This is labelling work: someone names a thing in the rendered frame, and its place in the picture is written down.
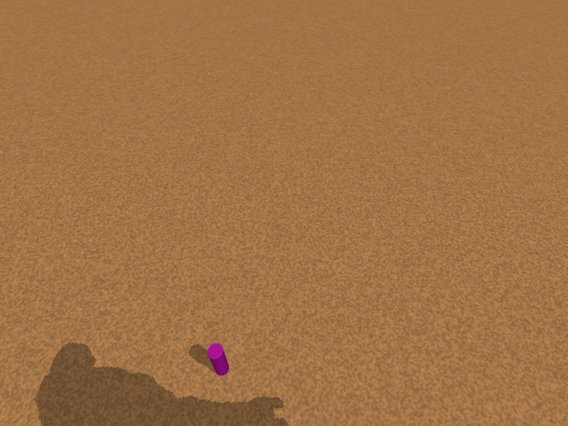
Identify can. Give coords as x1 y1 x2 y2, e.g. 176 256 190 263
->
208 343 229 375

